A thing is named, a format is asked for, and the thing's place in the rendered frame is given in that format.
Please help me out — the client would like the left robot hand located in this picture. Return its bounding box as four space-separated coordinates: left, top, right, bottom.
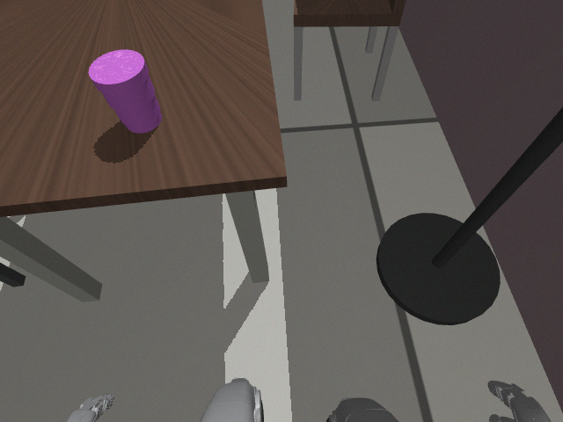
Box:
66 394 114 422

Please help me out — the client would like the cup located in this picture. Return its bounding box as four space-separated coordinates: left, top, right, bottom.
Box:
89 49 162 134

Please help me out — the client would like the table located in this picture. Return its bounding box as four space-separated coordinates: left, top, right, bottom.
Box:
0 0 287 302

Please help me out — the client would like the right robot hand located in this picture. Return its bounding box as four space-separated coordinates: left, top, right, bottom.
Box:
487 381 551 422

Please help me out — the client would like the coat stand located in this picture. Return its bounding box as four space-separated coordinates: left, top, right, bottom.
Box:
377 107 563 325

